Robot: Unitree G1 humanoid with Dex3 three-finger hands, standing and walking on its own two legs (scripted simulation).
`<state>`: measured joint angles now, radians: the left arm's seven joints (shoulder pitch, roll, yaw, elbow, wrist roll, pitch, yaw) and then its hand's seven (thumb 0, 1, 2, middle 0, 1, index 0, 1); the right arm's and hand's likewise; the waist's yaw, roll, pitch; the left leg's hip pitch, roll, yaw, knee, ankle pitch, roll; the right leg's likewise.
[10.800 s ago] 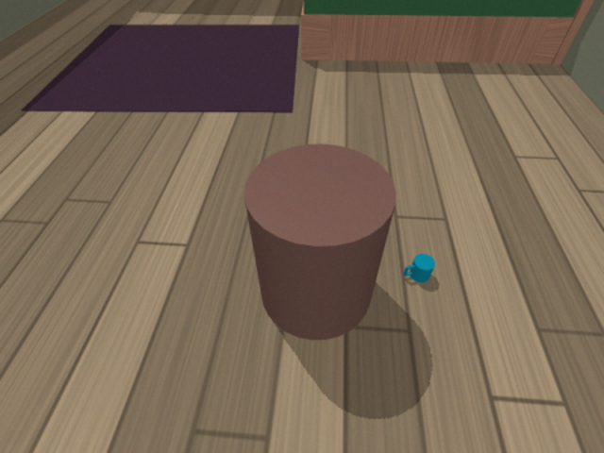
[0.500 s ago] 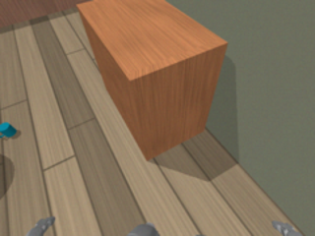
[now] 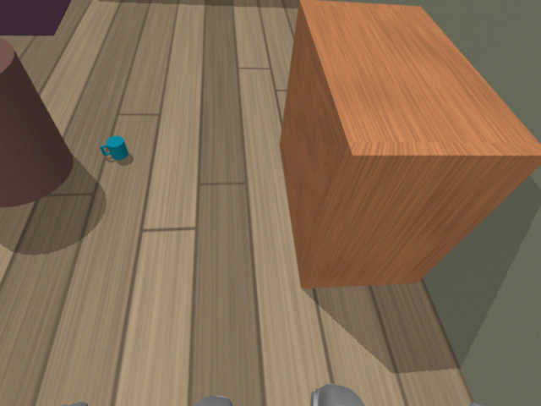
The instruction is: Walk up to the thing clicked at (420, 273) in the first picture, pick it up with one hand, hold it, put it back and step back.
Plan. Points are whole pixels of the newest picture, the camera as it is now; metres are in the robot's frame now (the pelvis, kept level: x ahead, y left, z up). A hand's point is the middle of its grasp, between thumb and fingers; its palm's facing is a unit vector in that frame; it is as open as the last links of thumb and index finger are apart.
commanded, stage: walk up
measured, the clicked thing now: (113, 148) +1.28 +0.80 -0.71
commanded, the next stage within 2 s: stand in 1.42 s
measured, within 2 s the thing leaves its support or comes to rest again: neither
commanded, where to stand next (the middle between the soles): +0.08 -0.03 m, yaw +24 degrees
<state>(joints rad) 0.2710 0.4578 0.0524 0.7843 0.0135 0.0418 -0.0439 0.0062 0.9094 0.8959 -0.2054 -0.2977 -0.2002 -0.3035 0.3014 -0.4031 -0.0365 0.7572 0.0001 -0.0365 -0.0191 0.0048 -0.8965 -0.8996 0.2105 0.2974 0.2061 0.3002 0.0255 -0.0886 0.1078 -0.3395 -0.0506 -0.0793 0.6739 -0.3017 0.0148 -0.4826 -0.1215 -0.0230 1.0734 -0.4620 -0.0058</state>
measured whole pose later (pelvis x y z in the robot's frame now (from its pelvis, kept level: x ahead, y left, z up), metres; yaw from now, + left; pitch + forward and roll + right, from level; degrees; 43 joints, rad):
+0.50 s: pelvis -0.01 -0.04 -0.01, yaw +17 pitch -2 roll +2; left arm 0.25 0.44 0.05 0.78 0.03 0.00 -0.03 0.00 0.90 0.90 -0.21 -0.30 -0.21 -0.30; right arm 0.25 -0.44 -0.06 0.82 -0.01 -0.01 0.01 0.01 -0.90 -0.90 0.21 0.30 0.21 0.30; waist 0.05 -0.02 0.11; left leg -0.36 -0.03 0.00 0.73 -0.40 0.00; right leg -0.36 -0.17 -0.12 0.76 -0.36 0.00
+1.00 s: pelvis +0.01 -0.04 +0.00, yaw +25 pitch -2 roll -1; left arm 0.18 0.38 0.01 0.97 0.01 0.00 -0.03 0.00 0.91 0.90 -0.21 -0.30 -0.20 -0.30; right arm 0.18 -0.38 0.00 0.99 -0.01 -0.03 0.00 0.01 -0.90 -0.90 0.21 0.30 0.20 0.30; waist 0.03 0.00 0.06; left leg -0.32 -0.04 -0.11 0.67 -0.32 0.00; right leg -0.28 -0.09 -0.09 0.64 -0.32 0.03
